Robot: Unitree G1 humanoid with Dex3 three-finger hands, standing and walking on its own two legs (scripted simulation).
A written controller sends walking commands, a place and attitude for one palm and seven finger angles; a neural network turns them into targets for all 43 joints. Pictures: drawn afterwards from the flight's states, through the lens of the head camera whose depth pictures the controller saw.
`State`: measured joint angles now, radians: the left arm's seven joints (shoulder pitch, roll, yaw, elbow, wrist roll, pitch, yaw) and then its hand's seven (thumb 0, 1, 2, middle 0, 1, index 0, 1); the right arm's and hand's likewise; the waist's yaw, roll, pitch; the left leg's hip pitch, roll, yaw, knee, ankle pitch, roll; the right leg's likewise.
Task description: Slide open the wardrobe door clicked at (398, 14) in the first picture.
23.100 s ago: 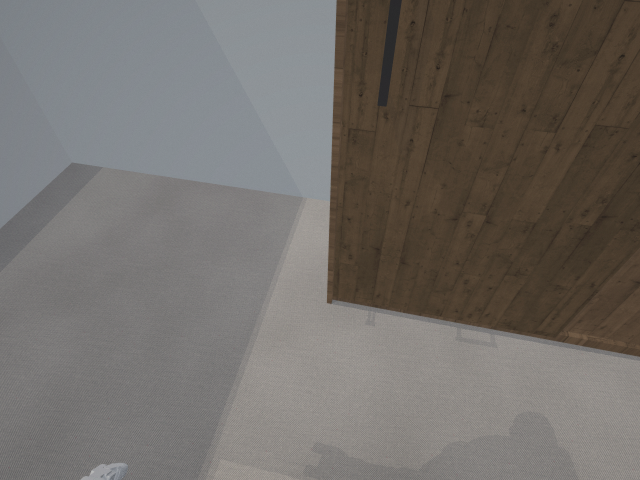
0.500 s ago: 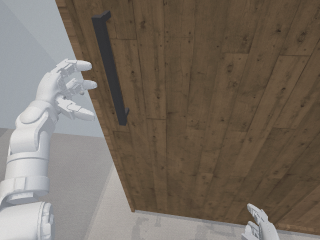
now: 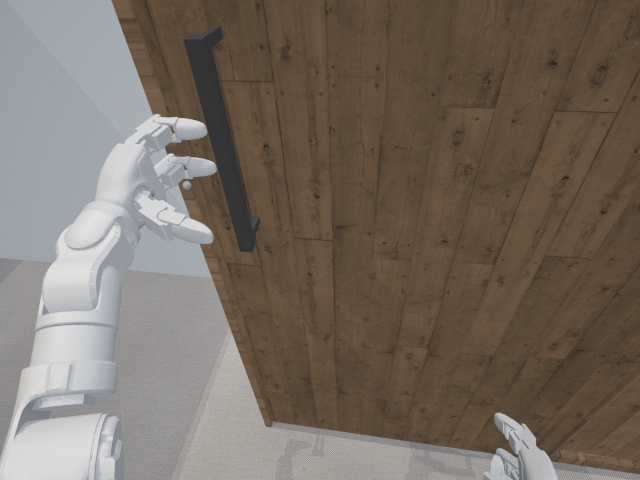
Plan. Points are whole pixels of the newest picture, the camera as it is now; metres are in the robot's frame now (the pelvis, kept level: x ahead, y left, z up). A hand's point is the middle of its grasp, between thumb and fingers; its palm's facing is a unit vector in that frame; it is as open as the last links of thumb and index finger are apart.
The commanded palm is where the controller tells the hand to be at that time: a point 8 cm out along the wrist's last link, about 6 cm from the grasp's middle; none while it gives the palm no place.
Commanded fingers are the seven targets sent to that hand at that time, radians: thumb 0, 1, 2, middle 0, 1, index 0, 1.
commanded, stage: feel for the door with the fingertips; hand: left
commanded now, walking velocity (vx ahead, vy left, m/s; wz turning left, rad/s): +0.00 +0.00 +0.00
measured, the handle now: (232, 155) +0.43 +0.13 +0.23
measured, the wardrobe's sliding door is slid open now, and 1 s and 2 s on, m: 0.00 0.00 0.00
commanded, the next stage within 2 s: slide the fingers in behind the handle in 0.54 s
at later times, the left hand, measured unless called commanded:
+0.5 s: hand (210, 176) +0.38 +0.15 +0.23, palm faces -0.07 -1.00 -0.04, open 14.0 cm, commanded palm +0.37 +0.20 +0.23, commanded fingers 0.00 -0.50 0.30 -0.30 -1.20 -0.30 -1.20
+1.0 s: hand (210, 176) +0.39 +0.15 +0.23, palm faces -0.07 -1.00 -0.04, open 13.9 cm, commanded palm +0.36 +0.20 +0.23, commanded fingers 0.00 -0.50 0.30 -0.30 -1.20 -0.30 -1.20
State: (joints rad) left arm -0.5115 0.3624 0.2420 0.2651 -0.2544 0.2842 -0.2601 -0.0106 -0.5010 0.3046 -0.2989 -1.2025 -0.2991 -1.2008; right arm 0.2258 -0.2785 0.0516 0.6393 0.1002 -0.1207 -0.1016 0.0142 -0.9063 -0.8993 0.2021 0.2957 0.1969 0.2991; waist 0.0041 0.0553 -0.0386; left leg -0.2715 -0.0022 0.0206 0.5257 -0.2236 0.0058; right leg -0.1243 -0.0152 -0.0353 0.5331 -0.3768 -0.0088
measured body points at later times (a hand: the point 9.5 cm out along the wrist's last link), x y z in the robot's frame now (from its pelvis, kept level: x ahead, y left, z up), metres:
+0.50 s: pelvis +0.00 -0.01 +0.00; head -0.03 -0.04 +0.45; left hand +0.38 +0.20 +0.24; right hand +0.17 -0.26 -0.09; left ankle +0.04 +0.12 -0.73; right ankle -0.06 -0.11 -0.73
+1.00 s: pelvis +0.00 -0.01 +0.00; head -0.02 -0.04 +0.45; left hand +0.39 +0.20 +0.23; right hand +0.15 -0.26 -0.10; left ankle +0.04 +0.12 -0.73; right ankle -0.06 -0.11 -0.73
